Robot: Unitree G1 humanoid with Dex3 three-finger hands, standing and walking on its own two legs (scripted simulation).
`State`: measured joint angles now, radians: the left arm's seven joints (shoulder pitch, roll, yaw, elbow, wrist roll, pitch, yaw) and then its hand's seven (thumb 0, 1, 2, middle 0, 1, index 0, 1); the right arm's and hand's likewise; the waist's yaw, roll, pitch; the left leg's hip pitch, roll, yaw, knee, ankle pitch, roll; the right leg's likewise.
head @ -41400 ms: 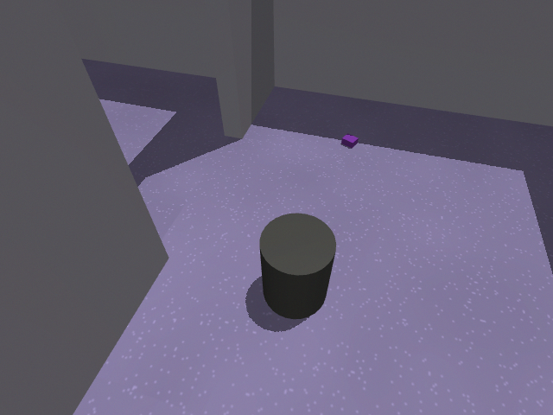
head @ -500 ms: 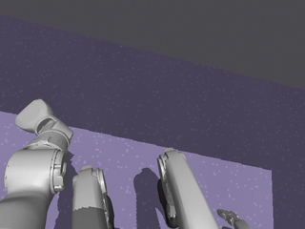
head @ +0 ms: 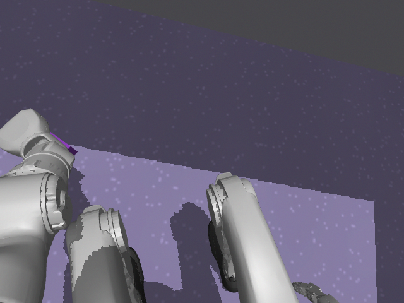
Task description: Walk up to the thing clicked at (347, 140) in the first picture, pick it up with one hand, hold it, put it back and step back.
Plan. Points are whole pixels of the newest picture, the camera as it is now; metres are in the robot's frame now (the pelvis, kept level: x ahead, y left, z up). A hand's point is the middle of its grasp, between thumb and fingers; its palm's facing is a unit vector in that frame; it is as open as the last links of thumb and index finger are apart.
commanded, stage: crouch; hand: left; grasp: from above
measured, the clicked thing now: (50, 150) +0.48 +0.24 -0.18
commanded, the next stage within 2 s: lower in 0.28 s
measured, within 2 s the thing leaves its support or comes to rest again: rests again in 1.96 s
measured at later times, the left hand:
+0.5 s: hand (53, 146) +0.49 +0.24 -0.20, palm faces -0.31 -0.30 -0.90, open 10.3 cm
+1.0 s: hand (66, 149) +0.50 +0.23 -0.26, palm faces -0.32 -0.29 -0.90, open 10.3 cm
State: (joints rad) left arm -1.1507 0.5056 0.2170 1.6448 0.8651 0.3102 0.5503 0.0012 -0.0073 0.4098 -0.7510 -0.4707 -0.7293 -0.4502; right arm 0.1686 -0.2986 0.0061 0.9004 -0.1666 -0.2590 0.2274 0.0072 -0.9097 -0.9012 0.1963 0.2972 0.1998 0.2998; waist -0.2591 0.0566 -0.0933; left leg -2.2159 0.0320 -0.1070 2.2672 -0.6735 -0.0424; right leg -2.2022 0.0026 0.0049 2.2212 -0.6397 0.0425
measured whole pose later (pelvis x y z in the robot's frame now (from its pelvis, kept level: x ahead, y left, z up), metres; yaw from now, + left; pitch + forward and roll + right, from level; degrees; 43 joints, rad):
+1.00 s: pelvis +0.01 +0.01 -0.06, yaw -6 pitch +33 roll -9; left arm -1.22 0.74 0.30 1.85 0.96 0.19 0.71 -0.01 -0.06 0.45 -0.79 -0.44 -0.76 -0.45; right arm 0.19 -0.33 0.13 0.87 -0.25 -0.31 0.36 0.00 -0.93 -0.90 0.19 0.30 0.20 0.30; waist -0.38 -0.01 0.07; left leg -2.36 0.02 -0.20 2.49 -0.72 -0.04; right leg -2.30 0.03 -0.06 2.37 -0.65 0.07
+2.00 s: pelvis +0.00 +0.02 -0.05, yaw -10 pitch +28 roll -15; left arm -1.28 0.96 0.24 1.90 0.89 0.20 0.79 0.00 -0.03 0.42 -0.79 -0.44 -0.76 -0.43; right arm 0.15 -0.38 0.30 0.75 -0.26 -0.39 0.42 0.00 -0.92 -0.91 0.19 0.30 0.20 0.30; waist -0.47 -0.12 0.24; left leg -2.33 0.01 -0.28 2.52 -0.71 -0.01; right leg -2.21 0.04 -0.13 2.32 -0.63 0.09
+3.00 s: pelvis +0.00 +0.03 -0.04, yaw -11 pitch +28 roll -17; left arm -1.28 1.01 0.18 1.83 0.84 0.22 0.74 0.00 -0.32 0.90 -0.32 -0.84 -0.30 -0.85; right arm 0.16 -0.40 0.35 0.69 -0.25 -0.38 0.37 0.01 -0.91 -0.90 0.20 0.30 0.20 0.30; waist -0.49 -0.15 0.28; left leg -2.30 0.02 -0.30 2.48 -0.71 -0.02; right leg -2.17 0.04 -0.16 2.26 -0.62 0.08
